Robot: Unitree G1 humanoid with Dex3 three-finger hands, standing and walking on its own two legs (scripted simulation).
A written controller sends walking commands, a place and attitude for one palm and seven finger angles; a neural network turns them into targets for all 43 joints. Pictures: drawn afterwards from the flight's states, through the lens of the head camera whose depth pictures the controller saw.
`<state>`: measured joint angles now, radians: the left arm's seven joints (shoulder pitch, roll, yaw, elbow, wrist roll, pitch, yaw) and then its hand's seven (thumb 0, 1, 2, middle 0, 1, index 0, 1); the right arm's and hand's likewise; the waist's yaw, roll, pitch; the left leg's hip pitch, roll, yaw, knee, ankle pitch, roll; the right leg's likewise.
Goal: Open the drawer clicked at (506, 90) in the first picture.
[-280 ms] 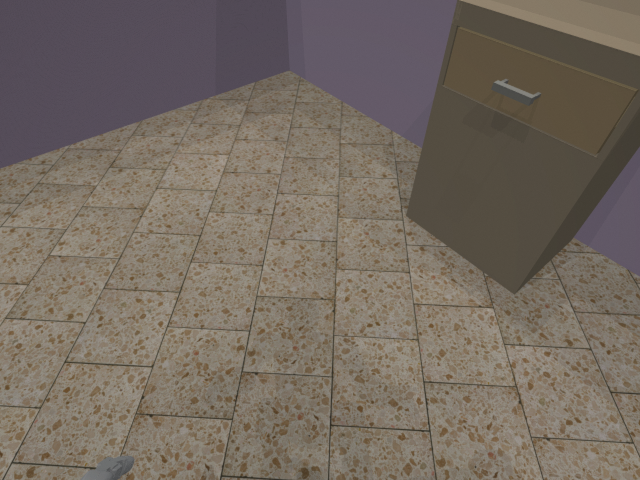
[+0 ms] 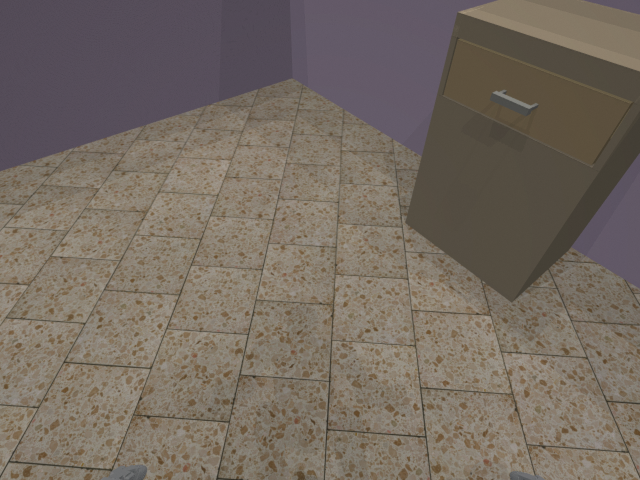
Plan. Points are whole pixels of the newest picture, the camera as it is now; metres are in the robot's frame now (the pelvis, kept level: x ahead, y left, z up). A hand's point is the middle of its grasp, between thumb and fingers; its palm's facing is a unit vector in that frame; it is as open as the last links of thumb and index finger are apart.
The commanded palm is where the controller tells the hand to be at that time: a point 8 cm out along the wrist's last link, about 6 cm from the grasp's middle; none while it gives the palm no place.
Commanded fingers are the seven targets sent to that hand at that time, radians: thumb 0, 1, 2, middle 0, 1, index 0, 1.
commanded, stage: stand and wait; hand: left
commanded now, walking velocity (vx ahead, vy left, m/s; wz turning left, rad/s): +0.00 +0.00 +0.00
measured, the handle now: (514, 101) +1.13 -0.49 -0.05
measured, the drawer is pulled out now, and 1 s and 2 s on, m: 0.00 0.00 0.00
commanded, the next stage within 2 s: look at it before walking up in 0.66 s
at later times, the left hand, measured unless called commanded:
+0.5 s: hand out of the picture +0.05 +0.24 -0.15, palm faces -0.03 -0.94 -0.34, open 7.4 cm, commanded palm none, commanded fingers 0.00 0.90 0.90 -0.20 -0.30 -0.20 -0.30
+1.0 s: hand out of the picture +0.05 +0.24 -0.15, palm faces -0.04 -0.94 -0.33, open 7.4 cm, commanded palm none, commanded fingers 0.00 0.90 0.90 -0.20 -0.30 -0.20 -0.30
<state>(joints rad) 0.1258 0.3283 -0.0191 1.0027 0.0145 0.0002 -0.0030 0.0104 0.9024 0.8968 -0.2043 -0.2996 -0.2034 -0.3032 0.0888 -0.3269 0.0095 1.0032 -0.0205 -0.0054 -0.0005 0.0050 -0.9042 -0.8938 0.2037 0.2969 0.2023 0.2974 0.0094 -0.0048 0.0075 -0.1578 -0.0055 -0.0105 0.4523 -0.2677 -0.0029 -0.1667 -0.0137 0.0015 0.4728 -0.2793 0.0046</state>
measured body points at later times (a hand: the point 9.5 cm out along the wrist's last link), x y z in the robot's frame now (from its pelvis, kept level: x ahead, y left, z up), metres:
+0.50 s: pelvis -0.02 -0.01 +0.00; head -0.02 -0.01 +0.45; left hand +0.05 +0.29 -0.12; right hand +0.05 -0.30 -0.13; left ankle -0.01 +0.12 -0.74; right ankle -0.02 -0.12 -0.74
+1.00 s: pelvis -0.02 -0.01 +0.01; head -0.02 -0.01 +0.46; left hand +0.06 +0.29 -0.13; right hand +0.06 -0.30 -0.13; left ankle -0.01 +0.12 -0.74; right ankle -0.02 -0.12 -0.74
